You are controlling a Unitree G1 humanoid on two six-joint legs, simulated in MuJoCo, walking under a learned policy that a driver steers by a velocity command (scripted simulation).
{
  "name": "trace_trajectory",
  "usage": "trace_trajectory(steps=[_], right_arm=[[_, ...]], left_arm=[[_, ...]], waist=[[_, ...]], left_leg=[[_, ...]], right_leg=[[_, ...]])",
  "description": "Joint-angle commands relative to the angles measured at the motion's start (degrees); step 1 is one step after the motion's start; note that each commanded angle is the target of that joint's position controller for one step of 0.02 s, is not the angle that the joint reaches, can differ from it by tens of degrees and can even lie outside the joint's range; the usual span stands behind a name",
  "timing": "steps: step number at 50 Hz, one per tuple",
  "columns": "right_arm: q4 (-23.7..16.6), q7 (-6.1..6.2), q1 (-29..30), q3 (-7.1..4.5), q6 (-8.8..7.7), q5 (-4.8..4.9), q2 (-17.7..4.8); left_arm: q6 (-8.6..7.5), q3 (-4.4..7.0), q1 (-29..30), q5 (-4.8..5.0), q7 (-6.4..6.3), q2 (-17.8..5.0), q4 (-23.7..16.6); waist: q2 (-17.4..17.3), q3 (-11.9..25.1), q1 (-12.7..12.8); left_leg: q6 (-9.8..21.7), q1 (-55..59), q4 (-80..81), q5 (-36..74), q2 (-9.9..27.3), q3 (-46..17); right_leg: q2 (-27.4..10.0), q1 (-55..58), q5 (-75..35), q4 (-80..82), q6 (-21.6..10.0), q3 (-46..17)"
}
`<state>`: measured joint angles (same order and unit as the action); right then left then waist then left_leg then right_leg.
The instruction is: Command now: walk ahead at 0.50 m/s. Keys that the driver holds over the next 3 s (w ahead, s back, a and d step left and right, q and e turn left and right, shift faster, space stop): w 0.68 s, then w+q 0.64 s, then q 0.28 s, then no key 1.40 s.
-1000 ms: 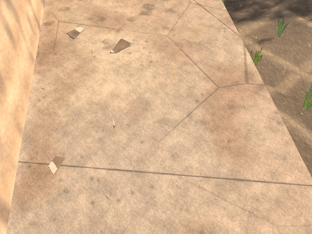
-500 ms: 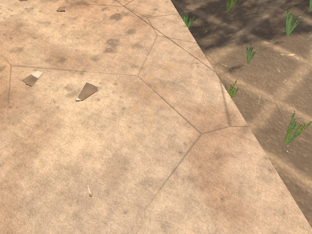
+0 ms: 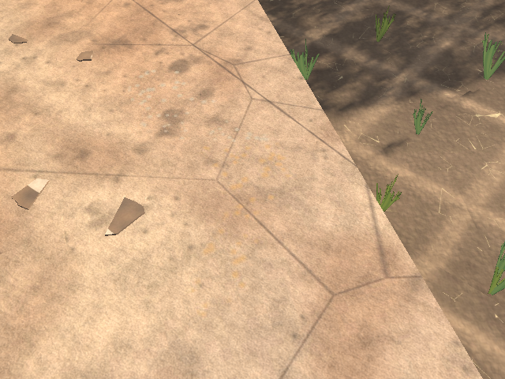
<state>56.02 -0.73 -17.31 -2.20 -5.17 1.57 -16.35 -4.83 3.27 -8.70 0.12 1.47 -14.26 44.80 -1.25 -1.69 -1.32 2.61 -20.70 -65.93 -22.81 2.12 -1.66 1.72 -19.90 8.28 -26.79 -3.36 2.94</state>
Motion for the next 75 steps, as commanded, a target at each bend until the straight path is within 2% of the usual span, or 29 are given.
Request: trace_trajectory(steps=[1, 7, 14, 17, 19, 20, 21, 22, 23, 24, 25, 27, 32, 37, 42, 45, 47, 48, 49, 50, 52, 53, 58, 68, 70, 72, 73, 74, 75], right_arm=[[-3.76, 0.43, 0.41, -1.65, -0.17, -0.47, -4.95], [-6.82, 0.66, 8.3, -1.54, 1.0, -1.54, -3.07], [-10.99, -0.83, 20.44, -0.65, 0.19, -0.71, -2.24], [-12.13, -1.69, 20.49, -1.0, -0.35, -0.57, -3.81], [-10.51, -1.7, 13.58, -2.2, -0.61, -0.65, -6.01], [-7.62, -1.3, 4.38, -3.67, -0.59, -0.82, -8.71], [-5.76, -0.74, -5.72, -4.85, -0.41, -1.47, -13.21], [-4.41, -1.15, -7.91, -5.35, -0.05, -1.33, -15.78], [-5.13, -1.25, -6.59, -3.74, -0.16, -0.61, -10.07], [-6.04, -1.03, -2.09, -3.09, -0.36, -0.73, -7.94], [-7.04, -0.97, 2.12, -2.76, -0.44, -1.22, -7.02], [-7.37, -1.05, 5.73, -2.02, -0.74, -2.33, -4.38], [-5.5, -0.13, 2.75, -2.69, -1.11, -1.73, -6.65], [-3.81, 0.88, -2.08, -2.62, -0.23, -0.86, -6.88], [-2.38, 1.55, -6.27, -3.05, 1.1, -0.11, -7.58], [-2.61, 1.95, -5.16, -3.72, 1.88, -0.01, -8.52], [-4.16, 1.87, -3.53, -2.66, 2.07, -0.62, -5.56], [-6.08, 1.78, -8.12, -1.2, 1.51, -1.15, 0.0], [-6.32, 1.52, -10.63, -0.85, 0.63, -0.01, 0.16], [-6.44, 1.51, -6.84, -2.55, 0.41, 1.22, -5.78], [-7.73, 1.81, -0.83, -3.1, 0.88, 0.88, -5.77], [-7.71, 1.88, -0.92, -3.54, 1.57, 0.45, -4.97], [-9.83, 1.59, 0.91, -3.69, 4.25, 0.06, -1.77], [-16.59, -2.04, 16.73, -2.51, 3.56, -0.97, -1.14], [-17.57, -2.46, 14.67, -3.35, 3.58, -1.27, -2.77], [-15.26, -2.32, 3.16, -5.56, 3.43, -0.93, -6.82], [-13.74, -1.09, -3.43, -7.27, 3.62, -1.12, -10.76], [-13.9, 0.29, -2.94, -8.08, 4.19, -1.35, -17.33], [-17.21, -0.45, -2.32, -7.25, 3.47, -2.24, -17.03]], left_arm=[[-0.97, 1.19, -2.55, -0.57, 0.24, -5.2, -1.3], [-1.39, 1.91, -6.76, -0.19, -0.95, -8.3, 2.0], [-0.28, 2.25, -13.59, 0.9, -1.77, -9.81, 6.42], [0.69, 2.64, -13.75, 1.04, -2.15, -10.5, 7.5], [1.4, 2.75, -11.79, 1.04, -2.32, -11.14, 7.33], [1.7, 2.15, -11.81, 0.73, -2.4, -9.75, 7.09], [1.69, 0.98, -13.19, -0.56, -2.56, -7.37, 5.67], [0.37, -0.88, -20.22, -0.19, -1.82, -0.22, 5.84], [-0.85, 0.45, -15.93, 1.01, -1.57, -6.76, 6.31], [-1.61, 1.16, -10.5, 2.27, -1.38, -9.09, 4.64], [-1.79, 1.07, -7.71, 2.12, -1.76, -8.65, 4.16], [-0.97, 1.53, -7.36, 0.98, -2.13, -7.47, 4.22], [0.73, 1.25, -3.44, 0.2, -2.39, -4.91, 2.9], [-0.09, 0.69, 6.54, 0.12, -1.66, -3.3, 0.12], [-1.23, 0.42, 13.77, 0.77, -0.13, -3.93, -2.48], [-1.97, 1.42, 9.52, 0.89, 0.23, -6.73, -1.74], [-2.28, 3.71, -6.5, 0.0, -0.57, -11.68, 2.27], [-1.89, 5.11, -14.12, -0.78, -1.1, -17.25, 3.33], [-1.39, 4.37, -15.17, -0.17, -0.83, -15.05, 3.71], [-1.35, 2.96, -11.14, 0.08, -0.92, -10.16, 2.92], [-1.31, 1.69, -3.72, -0.35, -0.93, -6.08, 2.33], [-1.48, 1.29, -1.37, -0.77, -0.83, -4.52, 2.42], [-2.3, 2.26, -0.68, -1.01, -1.38, -6.11, 4.23], [0.34, 3.67, -6.04, 0.25, -2.99, -10.67, 6.09], [1.44, 4.22, -5.2, 1.2, -3.33, -12.69, 5.78], [2.27, 4.35, -3.28, 2.07, -3.56, -13.34, 4.91], [1.96, 3.83, -4.47, 1.5, -3.32, -11.97, 4.8], [1.24, 1.6, -8.19, -2.73, -2.7, -3.94, 2.67], [-0.04, 1.04, -11.1, -1.29, -2.0, -5.73, 1.97]], waist=[[5.81, 3.14, 0.56], [4.37, -0.1, 1.19], [4.15, -2.66, 5.09], [5.09, -1.96, 3.77], [6.16, 2.28, -0.54], [4.99, 8.12, -4.34], [-2.57, 17.01, -6.9], [-17.88, 22.73, -2.67], [-10.71, 19.89, -4.98], [-7.87, 12.13, -4.36], [-2.95, 8.02, -2.7], [-3.26, 4.45, 0.54], [-1.75, 1.19, 1.2], [-1.65, -0.93, -1.5], [-2.54, -2.3, -2.99], [-4.43, -0.05, 0.55], [-2.36, 11.03, 7.9], [9.86, 20.78, 7.71], [19.92, 26.31, 7.03], [13.27, 17.34, 7.06], [7.08, 6.34, 4.66], [8.06, 3.87, 2.89], [5.42, 0.46, 0.62], [3.45, -4.32, 4.88], [5.56, -1.28, 2.66], [5.6, 5.34, -3.76], [1.63, 9.34, -6.89], [-14.71, 13.73, -0.65], [-11.56, 27.5, -1.05]], left_leg=[[-0.36, -13.63, 0.54, 6.15, 6.21, -2.33], [-3.08, -17.98, 16.96, 20.91, 6.6, -1.29], [-1.95, -16.22, 33.85, 27.94, 3.16, 0.66], [0.19, -14.81, 36.55, 21.75, 2.37, 0.7], [2.11, -3.92, 38.2, 18.69, -0.69, 3.69], [3.84, 9.16, 37.99, 19.92, -1.17, 4.0], [7.58, 26.5, 36.5, 21.7, 10.01, -9.09], [16.48, 42.98, 44.42, 8.75, 20.37, -36.18], [14.44, 41.24, 48.2, 1.04, 18.8, -37.83], [11.96, 34.07, 49.19, 2.54, 17.26, -29.58], [10.82, 26.1, 50.55, 7.79, 15.33, -23.61], [10.07, 15.55, 53.8, 15.75, 12.19, -16.24], [11.43, 12.22, 59.1, 23.02, 11.34, -9.18], [8.96, 12.51, 59.2, 24.92, 7.87, -3.84], [8.43, 17.79, 54.8, 23.16, 10.26, -6.83], [6.65, 19.72, 49.02, 27.84, 11.63, -9.2], [3.5, 11.66, 30.14, 30.26, 5.9, -5.73], [-0.38, -7.99, 8.47, 10.69, -2.23, -0.18], [-1.08, -18.35, -3.71, -11.65, -4.19, -4.14], [-0.56, -22.92, -9.04, -8.67, -0.64, -6.4], [-0.15, -21.41, -6.64, 0.88, 3.7, -4.08], [-0.1, -18.85, -3.94, 3.79, 5.33, -4.51], [-1.07, -18.45, 2.41, 12.01, 6.77, -4.72], [-0.03, -18.04, 27.58, 21.09, 3.74, 3.78], [1.45, -12.24, 28.71, 15.66, 0.19, 6.85], [4.25, 2.44, 34.31, 18.13, -4.63, 8.73], [6.57, 16.09, 38.56, 30.99, -3.55, 4.21], [12.78, 32.83, 32.09, 60.73, 10.91, -15.41], [24.14, 41.06, 37.79, 55.39, 20.73, -37.98]], right_leg=[[-14.67, 12.01, -4.42, 16.81, -9.73, -17.43], [-13.05, 9.96, -9.91, 20.62, -10.1, -9.77], [-14.37, 17.44, -8.99, 18.61, -8.05, -6.78], [-16.9, 23.09, -14.11, 14.63, -6.76, -7.65], [-15.45, 23.66, -29.3, 6.27, -5.12, -6.0], [-12.22, 19.99, -32.42, -4.65, -3.52, -3.69], [-8.27, 8.16, -15.59, -23.33, -1.36, -0.77], [2.35, -14.19, 22.64, -40.76, 2.0, -3.42], [-0.55, -20.7, 25.37, -47.05, 1.07, -10.3], [-3.35, -24.24, 20.07, -47.41, 0.13, -9.11], [-6.41, -22.41, 14.53, -45.01, 0.12, -7.49], [-9.55, -16.73, 8.83, -39.81, 0.53, -7.51], [-10.99, -19.56, 0.74, -28.87, 3.0, -6.49], [-8.19, -17.67, -13.22, -11.94, 4.01, -4.37], [-5.59, -15.23, -12.37, -2.7, 3.91, -5.06], [-4.24, -7.09, -6.94, 0.03, 2.2, -4.97], [-7.49, 17.64, -7.07, -1.62, -1.79, -7.19], [-21.71, 40.34, -3.62, -1.38, -7.88, -25.77], [-27.31, 44.44, 7.24, 6.85, -12.29, -44.27], [-25.11, 37.01, 13.18, 8.62, -9.7, -38.09], [-20.71, 20.66, 9.25, 12.45, -6.51, -23.84], [-18.67, 15.49, 6.07, 14.5, -5.73, -18.66], [-17.91, 10.46, -5.24, 19.49, -6.94, -6.3], [-18.16, 20.74, -20.91, 15.44, -4.47, 8.05], [-18.35, 22.8, -39.48, 7.63, -2.99, 9.32], [-16.03, 21.25, -46.82, -8.8, -0.3, 10.59], [-13.09, 12.41, -33.64, -23.03, 3.48, 11.25], [-4.96, -8.0, 24.94, -43.29, 7.24, 10.07], [0.74, -16.52, 35.56, -56.21, 8.31, -3.6]])
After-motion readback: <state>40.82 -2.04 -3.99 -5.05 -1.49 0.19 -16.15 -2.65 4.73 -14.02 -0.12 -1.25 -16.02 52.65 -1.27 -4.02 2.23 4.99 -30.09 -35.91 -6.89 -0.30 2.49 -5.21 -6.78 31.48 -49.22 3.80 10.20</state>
